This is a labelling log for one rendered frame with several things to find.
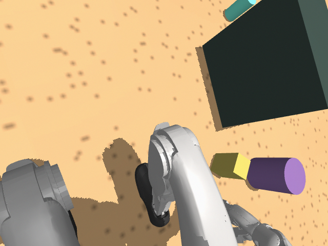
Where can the right robot foot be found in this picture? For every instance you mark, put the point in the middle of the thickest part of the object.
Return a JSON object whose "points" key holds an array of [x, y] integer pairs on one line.
{"points": [[145, 192]]}

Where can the right robot hand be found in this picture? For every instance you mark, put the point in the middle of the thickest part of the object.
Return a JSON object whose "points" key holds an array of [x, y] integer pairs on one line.
{"points": [[245, 221]]}

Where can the right robot arm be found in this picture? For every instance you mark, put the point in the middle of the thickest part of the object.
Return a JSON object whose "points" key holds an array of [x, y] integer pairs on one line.
{"points": [[265, 235]]}

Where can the left robot foot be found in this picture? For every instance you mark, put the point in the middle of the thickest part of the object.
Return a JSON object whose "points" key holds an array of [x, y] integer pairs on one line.
{"points": [[73, 222]]}

